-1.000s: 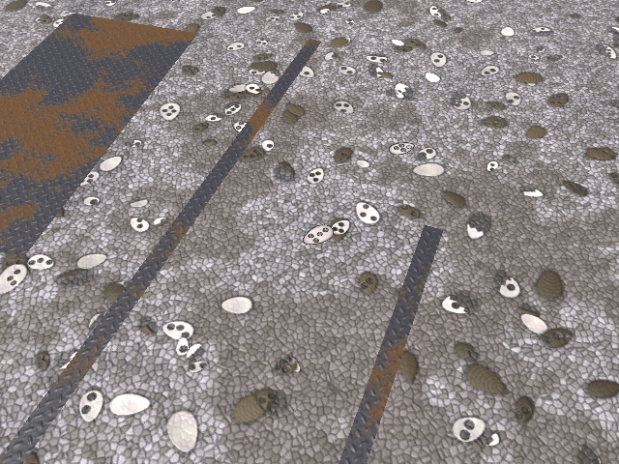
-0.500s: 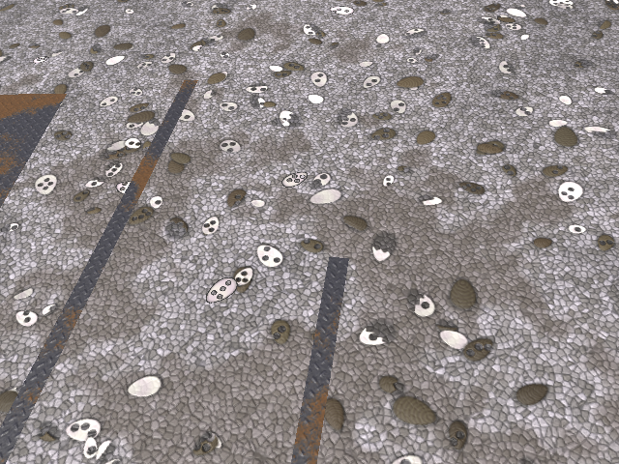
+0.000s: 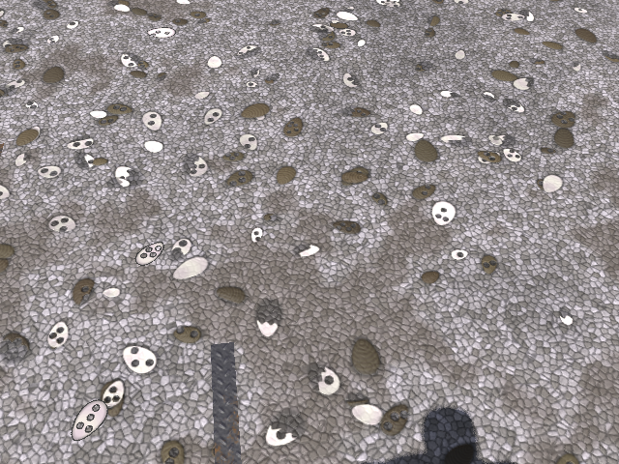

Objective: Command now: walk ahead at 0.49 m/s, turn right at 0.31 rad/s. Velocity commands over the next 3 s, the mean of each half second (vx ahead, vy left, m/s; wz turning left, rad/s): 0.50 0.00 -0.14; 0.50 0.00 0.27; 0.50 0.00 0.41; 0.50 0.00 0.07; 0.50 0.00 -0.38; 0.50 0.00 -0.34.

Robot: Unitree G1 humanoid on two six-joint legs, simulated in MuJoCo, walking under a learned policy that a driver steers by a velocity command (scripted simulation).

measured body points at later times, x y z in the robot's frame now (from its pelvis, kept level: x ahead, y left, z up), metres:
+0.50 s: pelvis +0.27 -0.08 +0.00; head +0.29 -0.10 +0.45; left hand +0.40 +0.18 -0.10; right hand +0.33 -0.35 -0.13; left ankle +0.22 +0.08 -0.65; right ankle +0.30 -0.16 -0.74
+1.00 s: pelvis +0.55 -0.03 -0.02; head +0.59 -0.02 +0.43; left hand +0.55 +0.25 -0.15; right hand +0.76 -0.26 -0.12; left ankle +0.62 +0.05 -0.74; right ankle +0.38 -0.18 -0.64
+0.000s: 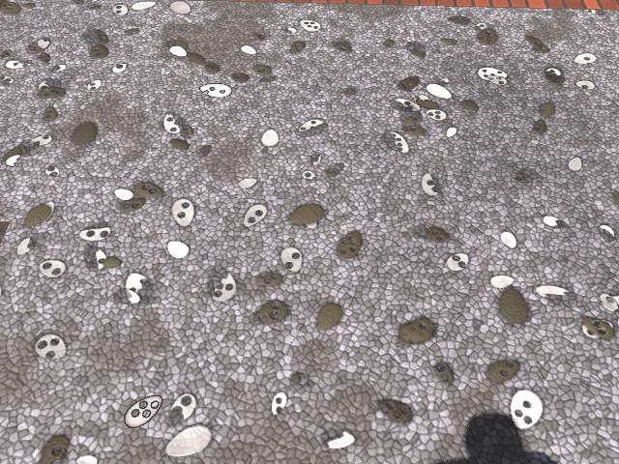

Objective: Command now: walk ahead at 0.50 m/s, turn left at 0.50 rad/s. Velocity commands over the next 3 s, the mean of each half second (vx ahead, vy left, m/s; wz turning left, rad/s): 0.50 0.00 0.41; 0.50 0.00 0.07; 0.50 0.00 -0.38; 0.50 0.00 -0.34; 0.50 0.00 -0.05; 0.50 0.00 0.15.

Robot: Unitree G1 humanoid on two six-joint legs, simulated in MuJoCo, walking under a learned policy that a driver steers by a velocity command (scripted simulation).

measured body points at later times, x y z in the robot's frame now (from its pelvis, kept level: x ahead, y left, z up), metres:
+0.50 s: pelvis +0.29 -0.03 +0.01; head +0.31 -0.03 +0.46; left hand +0.42 +0.26 -0.07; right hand +0.41 -0.29 -0.11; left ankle +0.12 +0.06 -0.64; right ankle +0.38 -0.11 -0.72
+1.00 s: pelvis +0.53 +0.08 +0.01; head +0.56 +0.10 +0.46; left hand +0.48 +0.35 -0.13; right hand +0.80 -0.11 -0.06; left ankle +0.59 +0.19 -0.72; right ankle +0.42 -0.10 -0.65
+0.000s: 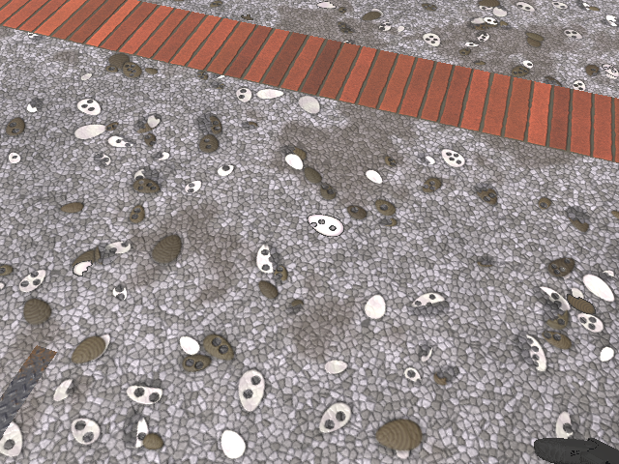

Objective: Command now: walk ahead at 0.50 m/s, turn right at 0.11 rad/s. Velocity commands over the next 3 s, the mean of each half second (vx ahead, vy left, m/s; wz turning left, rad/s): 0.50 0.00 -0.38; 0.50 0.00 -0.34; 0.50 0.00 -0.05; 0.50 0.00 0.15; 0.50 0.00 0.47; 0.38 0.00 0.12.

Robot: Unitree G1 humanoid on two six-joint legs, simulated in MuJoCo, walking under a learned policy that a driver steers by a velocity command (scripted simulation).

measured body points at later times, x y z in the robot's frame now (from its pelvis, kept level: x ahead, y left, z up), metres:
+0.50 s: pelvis +0.27 -0.04 -0.01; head +0.30 -0.06 +0.43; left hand +0.53 +0.14 -0.10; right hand +0.22 -0.33 -0.14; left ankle +0.09 +0.10 -0.71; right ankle +0.36 -0.15 -0.73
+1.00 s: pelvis +0.55 -0.10 -0.01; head +0.58 -0.10 +0.44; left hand +0.70 +0.16 -0.13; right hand +0.65 -0.40 -0.08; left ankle +0.70 -0.05 -0.73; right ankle +0.36 -0.15 -0.72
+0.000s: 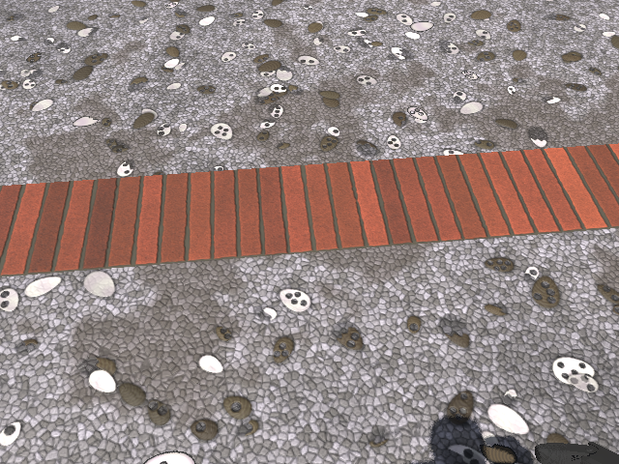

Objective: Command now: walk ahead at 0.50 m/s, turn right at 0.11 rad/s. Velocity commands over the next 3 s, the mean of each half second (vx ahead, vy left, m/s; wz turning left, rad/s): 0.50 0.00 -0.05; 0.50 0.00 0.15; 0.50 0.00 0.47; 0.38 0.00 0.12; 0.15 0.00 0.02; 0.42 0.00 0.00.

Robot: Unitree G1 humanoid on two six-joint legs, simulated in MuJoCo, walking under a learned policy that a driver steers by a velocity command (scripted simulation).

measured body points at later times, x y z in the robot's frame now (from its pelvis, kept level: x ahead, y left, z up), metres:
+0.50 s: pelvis +0.26 +0.00 +0.01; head +0.30 +0.00 +0.46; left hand +0.51 +0.21 -0.06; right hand +0.24 -0.29 -0.12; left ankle +0.12 +0.11 -0.72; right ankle +0.42 -0.13 -0.71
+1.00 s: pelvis +0.53 -0.01 +0.01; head +0.55 -0.01 +0.46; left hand +0.53 +0.27 -0.11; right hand +0.74 -0.23 -0.09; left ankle +0.69 +0.14 -0.69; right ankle +0.42 -0.13 -0.72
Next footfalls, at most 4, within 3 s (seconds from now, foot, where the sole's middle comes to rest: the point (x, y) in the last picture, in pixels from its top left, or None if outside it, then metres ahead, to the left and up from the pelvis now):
0.54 right None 0.46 -0.13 -0.76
1.08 left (283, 348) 0.74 0.14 -0.76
1.58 right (335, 242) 1.06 0.03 -0.76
2.02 left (235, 210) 1.16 0.31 -0.76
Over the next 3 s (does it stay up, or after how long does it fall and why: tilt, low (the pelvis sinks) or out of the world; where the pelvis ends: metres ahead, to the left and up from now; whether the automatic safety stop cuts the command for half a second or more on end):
stays up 1.35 0.23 -0.02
